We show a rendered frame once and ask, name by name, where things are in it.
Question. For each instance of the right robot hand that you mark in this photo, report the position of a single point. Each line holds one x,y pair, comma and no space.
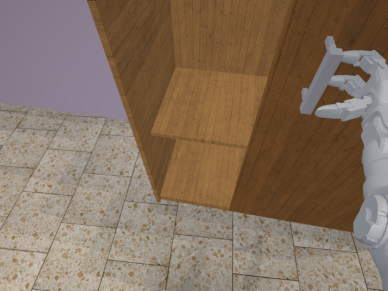
376,88

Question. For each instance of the handle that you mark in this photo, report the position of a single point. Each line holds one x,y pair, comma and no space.
323,76

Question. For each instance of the robot right forearm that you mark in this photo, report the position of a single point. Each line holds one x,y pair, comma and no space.
375,152

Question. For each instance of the right robot upper arm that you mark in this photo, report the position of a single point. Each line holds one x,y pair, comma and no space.
371,228

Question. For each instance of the wardrobe door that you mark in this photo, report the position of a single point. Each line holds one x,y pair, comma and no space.
303,168

